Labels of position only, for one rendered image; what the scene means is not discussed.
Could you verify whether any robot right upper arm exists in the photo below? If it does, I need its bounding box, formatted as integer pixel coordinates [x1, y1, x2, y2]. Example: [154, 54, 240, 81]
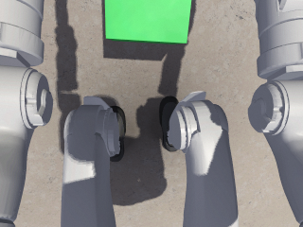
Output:
[247, 79, 303, 227]

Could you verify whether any carton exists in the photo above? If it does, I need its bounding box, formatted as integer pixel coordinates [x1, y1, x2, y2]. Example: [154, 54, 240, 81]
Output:
[104, 0, 191, 44]

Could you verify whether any right robot shin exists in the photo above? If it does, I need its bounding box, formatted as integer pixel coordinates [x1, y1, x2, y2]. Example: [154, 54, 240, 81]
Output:
[167, 91, 229, 149]

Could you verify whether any right robot forearm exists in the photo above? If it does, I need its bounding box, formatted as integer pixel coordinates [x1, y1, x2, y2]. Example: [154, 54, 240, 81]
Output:
[254, 0, 303, 82]

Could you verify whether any robot left thigh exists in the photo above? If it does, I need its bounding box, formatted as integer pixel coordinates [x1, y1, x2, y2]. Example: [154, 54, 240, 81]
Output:
[61, 104, 119, 227]

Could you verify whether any left robot forearm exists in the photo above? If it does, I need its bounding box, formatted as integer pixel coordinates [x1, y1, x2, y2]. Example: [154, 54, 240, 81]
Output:
[0, 0, 45, 68]

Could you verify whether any robot left upper arm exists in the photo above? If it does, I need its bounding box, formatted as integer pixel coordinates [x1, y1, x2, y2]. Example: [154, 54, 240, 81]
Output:
[0, 65, 53, 227]

